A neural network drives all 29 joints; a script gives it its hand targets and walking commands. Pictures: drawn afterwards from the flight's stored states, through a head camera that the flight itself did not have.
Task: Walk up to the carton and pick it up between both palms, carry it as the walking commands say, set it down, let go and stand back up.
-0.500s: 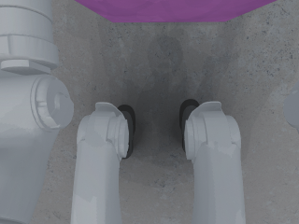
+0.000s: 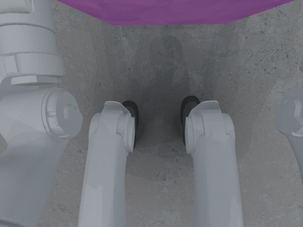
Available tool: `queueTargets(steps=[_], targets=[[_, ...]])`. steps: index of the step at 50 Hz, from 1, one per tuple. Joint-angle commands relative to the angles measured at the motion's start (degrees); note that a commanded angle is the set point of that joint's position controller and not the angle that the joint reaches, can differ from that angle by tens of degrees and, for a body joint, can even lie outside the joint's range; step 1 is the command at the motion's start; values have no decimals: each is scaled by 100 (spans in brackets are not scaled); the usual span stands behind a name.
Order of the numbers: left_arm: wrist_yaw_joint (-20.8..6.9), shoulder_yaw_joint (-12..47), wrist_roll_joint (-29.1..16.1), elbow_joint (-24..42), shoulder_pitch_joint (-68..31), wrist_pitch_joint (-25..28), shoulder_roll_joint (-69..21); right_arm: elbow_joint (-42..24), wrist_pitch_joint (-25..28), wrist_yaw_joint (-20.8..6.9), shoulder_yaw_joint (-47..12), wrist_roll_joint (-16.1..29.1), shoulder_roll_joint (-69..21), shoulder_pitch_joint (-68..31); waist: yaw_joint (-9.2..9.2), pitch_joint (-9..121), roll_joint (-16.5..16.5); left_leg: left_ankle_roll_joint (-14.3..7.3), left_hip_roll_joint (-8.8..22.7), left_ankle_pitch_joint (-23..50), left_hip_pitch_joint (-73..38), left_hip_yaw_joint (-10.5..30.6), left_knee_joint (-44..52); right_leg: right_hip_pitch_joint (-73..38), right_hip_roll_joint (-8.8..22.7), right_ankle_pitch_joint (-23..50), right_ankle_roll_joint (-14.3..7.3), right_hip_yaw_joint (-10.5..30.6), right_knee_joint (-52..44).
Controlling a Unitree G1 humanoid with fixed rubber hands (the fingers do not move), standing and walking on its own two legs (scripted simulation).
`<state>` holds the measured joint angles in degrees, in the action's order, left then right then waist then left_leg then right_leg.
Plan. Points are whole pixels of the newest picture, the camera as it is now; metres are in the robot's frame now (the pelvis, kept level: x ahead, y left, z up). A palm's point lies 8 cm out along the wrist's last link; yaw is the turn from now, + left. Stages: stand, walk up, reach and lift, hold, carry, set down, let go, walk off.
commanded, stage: reach and lift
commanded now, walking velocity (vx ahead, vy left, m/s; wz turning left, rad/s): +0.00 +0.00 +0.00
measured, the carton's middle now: out of the picture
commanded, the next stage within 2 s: none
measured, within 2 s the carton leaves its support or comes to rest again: neither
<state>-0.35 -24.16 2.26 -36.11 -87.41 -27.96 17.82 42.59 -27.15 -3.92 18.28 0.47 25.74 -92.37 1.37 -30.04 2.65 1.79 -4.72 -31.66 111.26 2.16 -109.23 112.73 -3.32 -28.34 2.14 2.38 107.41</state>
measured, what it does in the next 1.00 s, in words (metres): rises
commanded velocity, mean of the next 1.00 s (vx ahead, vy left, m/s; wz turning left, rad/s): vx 0.00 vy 0.00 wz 0.00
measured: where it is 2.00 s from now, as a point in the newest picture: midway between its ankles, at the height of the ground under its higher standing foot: (159, 133)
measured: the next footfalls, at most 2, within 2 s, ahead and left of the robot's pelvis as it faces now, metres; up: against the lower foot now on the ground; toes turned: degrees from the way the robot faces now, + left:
none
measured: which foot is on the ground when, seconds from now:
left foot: down 0.00-1.00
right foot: down 0.00-1.00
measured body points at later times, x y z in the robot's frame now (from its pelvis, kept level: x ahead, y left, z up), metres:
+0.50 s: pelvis -0.01 +0.00 +0.06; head +0.37 -0.02 +0.29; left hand +0.58 +0.18 -0.07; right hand +0.58 -0.22 -0.06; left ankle +0.11 +0.12 -0.43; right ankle +0.13 -0.12 -0.43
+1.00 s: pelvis -0.01 +0.01 +0.11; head +0.35 -0.01 +0.37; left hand +0.56 +0.18 +0.00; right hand +0.56 -0.22 +0.01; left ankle +0.11 +0.12 -0.43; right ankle +0.13 -0.13 -0.43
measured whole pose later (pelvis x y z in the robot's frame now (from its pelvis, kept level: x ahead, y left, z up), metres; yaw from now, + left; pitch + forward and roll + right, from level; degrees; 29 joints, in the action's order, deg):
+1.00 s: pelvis -0.01 +0.01 +0.11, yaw +0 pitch +27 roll +0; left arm -2.9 -26.4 4.5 -30.1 -77.4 -27.8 13.9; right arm 33.8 -28.2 -5.7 23.1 -3.8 19.6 -81.4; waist 1.8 -29.8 2.2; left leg 1.1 -5.3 -24.1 88.2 3.3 -85.7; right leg 89.2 -4.1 -21.2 3.1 4.6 83.7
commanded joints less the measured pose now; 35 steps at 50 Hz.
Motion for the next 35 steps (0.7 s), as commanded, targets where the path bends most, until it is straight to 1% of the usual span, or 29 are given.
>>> queueTargets(steps=[1, 3, 4, 5, 6, 7, 8, 9, 11, 12, 13, 14, 15, 17, 18, 19, 20, 21, 23, 24, 25, 26, 27, 28, 30, 31, 32, 33, 35], targets=[[-1341, 3412, -1332, 2059, -4520, 132, -4820, -1815, 58, -1241, -2553, 1170, -5606, -3379, 228, 13803, -202, -168, -308, 2767, -4178, -447, 908, -5630, -376, 3338, -247, -682, -662], [-1297, 3383, -1390, 1485, -4185, 138, -4989, -1593, 154, -1253, -2353, 1155, -5349, -3384, 376, 12963, -222, -156, -295, 2129, -3730, -480, 989, -5180, -399, 2680, -258, -639, -827], [-1352, 3301, -1192, 725, -3746, 112, -5084, -969, 134, -1304, -2295, 1033, -5482, -3002, 251, 11803, -125, -127, -286, 1811, -3241, -541, 1139, -4583, -318, 2333, -253, -646, -906], [-1411, 3198, -1119, 642, -3809, 150, -5204, -745, 156, -1322, -2055, 799, -5412, -2886, 397, 11225, -44, -154, -266, 1295, -2966, -519, 1291, -4395, -308, 1820, -293, -691, -1036], [-1441, 2959, -947, 444, -3681, 164, -5182, -479, 134, -1399, -1975, 791, -5641, -2948, 327, 10647, -213, -204, -229, 1008, -2818, -502, 1416, -4050, -292, 1464, -216, -731, -1083], [-1489, 3165, -1137, 724, -4148, 148, -5451, -1179, 210, -1388, -2063, 812, -5342, -3268, 473, 11440, 73, -116, -229, 1080, -3388, -432, 1378, -4139, -297, 1405, -341, -737, -1183], [-1481, 3048, -983, 667, -3793, 121, -5335, -1247, 183, -1376, -2109, 806, -5587, -3235, 234, 11712, -10, -162, -281, 1358, -3330, -489, 1390, -4621, -267, 1802, -324, -627, -1253], [-1477, 3162, -1191, 1314, -4173, 137, -5323, -1669, 144, -1342, -2248, 932, -5633, -3378, 239, 12929, -173, -168, -302, 1721, -3730, -498, 1364, -5430, -298, 2242, -296, -644, -1261], [-1441, 3149, -1071, 1446, -4292, 121, -4880, -1462, 59, -1374, -2316, 1047, -5722, -3298, 134, 13193, -22, -201, -314, 1871, -3946, -575, 1400, -5281, -341, 2273, -208, -633, -1289], [-1458, 3202, -1162, 1342, -4410, 107, -4877, -1342, -10, -1353, -2373, 957, -5780, -3310, 309, 12985, -523, -217, -296, 1729, -3770, -477, 1516, -5442, -332, 2243, -195, -680, -1383], [-1492, 2969, -918, 406, -3755, 42, -5068, -1001, 14, -1384, -2215, 891, -5820, -3232, 176, 11918, -363, -243, -269, 1419, -3370, -463, 1764, -5041, -305, 1969, -159, -703, -1384], [-1550, 2951, -956, 635, -3752, 75, -5262, -1114, 7, -1441, -2219, 773, -5699, -3187, 353, 11740, -367, -211, -257, 1553, -3523, -489, 1688, -4792, -314, 1905, -158, -713, -1423], [-1585, 2794, -893, 477, -3679, 38, -5149, -1205, 24, -1415, -2342, 909, -5832, -3149, -99, 11934, -176, -261, -244, 1355, -3356, -599, 1695, -5136, -266, 1735, -213, -510, -1567], [-1575, 2959, -945, 1150, -3973, 42, -5085, -1464, -28, -1440, -2299, 1006, -5910, -3206, 9, 12898, -101, -266, -264, 1645, -4032, -530, 1843, -5299, -311, 1948, -185, -682, -1555], [-1593, 2829, -818, 849, -3595, 48, -5043, -825, -91, -1504, -2198, 899, -6186, -2863, 15, 12198, -260, -297, -240, 1446, -3815, -500, 1968, -5026, -288, 1733, -128, -702, -1615], [-1622, 2851, -789, 951, -3674, 37, -5067, -1264, -27, -1484, -2261, 919, -6006, -3038, -64, 12522, -138, -266, -252, 1560, -3663, -602, 1871, -5376, -310, 1901, -173, -588, -1667], [-1635, 3072, -934, 1157, -3752, 89, -5274, -1249, -38, -1513, -2334, 856, -5969, -2915, 199, 12743, -409, -254, -256, 1829, -4025, -475, 1935, -5314, -365, 2178, -162, -713, -1713], [-1676, 3166, -1058, 1216, -3695, 55, -5385, -1588, 18, -1466, -2459, 1011, -5966, -3204, 96, 13123, -239, -246, -323, 1867, -4098, -563, 2008, -5787, -360, 2187, -130, -673, -1805], [-1663, 3181, -1031, 1347, -3825, 100, -5236, -1119, -65, -1476, -2340, 896, -6234, -2763, 256, 13100, -446, -226, -292, 1999, -4197, -519, 2007, -5625, -364, 2324, -124, -733, -1808], [-1683, 3164, -1047, 1335, -3749, 121, -5279, -1643, 2, -1440, -2544, 1014, -6140, -3019, 21, 13324, -449, -207, -338, 2077, -4267, -563, 2126, -6008, -372, 2438, -147, -494, -2014], [-1661, 3251, -1013, 1303, -3714, 129, -5265, -1635, 62, -1445, -2594, 996, -6102, -2993, 53, 13055, -313, -203, -359, 2062, -4323, -514, 2136, -5710, -347, 2393, -104, -602, -1908], [-1698, 3290, -1043, 889, -3445, 125, -5431, -1177, 86, -1508, -2402, 863, -5989, -2724, 311, 12446, -254, -180, -279, 1761, -4096, -422, 2235, -5298, -371, 2080, -167, -672, -1994], [-1730, 3226, -1123, 1179, -3643, 189, -5360, -1183, 67, -1487, -2420, 923, -6166, -2676, 173, 12624, -292, -227, -268, 1768, -4173, -493, 2202, -5434, -347, 2046, -173, -537, -2084], [-1737, 3337, -1086, 1221, -3618, 171, -5412, -1119, 66, -1513, -2248, 831, -6220, -2464, 327, 12575, -196, -152, -281, 1672, -4273, -448, 2327, -5418, -354, 1998, -172, -655, -2110], [-1730, 3280, -952, 1054, -3548, 194, -5448, -1164, 136, -1535, -2272, 765, -6062, -2467, 223, 12468, 108, -129, -257, 1796, -4398, -452, 2374, -5190, -335, 2035, -211, -621, -2211], [-1714, 3376, -950, 1312, -3346, 166, -5731, -1746, 169, -1554, -2361, 890, -5986, -2658, 243, 13442, 194, -130, -282, 2217, -5098, -382, 2360, -5638, -391, 2361, -239, -640, -2196], [-1707, 3465, -1098, 1337, -3524, 175, -5620, -1548, 206, -1538, -2394, 945, -5878, -2528, 311, 13047, 387, -117, -269, 2317, -5077, -327, 2466, -5346, -379, 2427, -232, -676, -2204], [-1664, 3765, -1241, 2042, -3769, 151, -5660, -2170, 191, -1528, -2422, 908, -5806, -2786, 441, 14378, 411, -62, -349, 2578, -5931, -292, 2387, -5794, -469, 2541, -294, -722, -2234], [-1581, 3726, -1144, 1912, -3502, 213, -5376, -1645, 161, -1535, -2374, 867, -6033, -2299, 424, 13805, 182, -97, -295, 2610, -5661, -263, 2506, -5666, -462, 2653, -219, -681, -2290]])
